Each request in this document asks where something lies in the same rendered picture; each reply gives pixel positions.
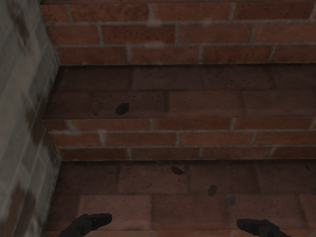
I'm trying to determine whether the robot left hand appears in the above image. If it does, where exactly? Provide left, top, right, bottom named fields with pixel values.
left=56, top=213, right=113, bottom=237

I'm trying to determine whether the robot right hand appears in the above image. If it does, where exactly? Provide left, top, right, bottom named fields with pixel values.
left=236, top=218, right=291, bottom=237

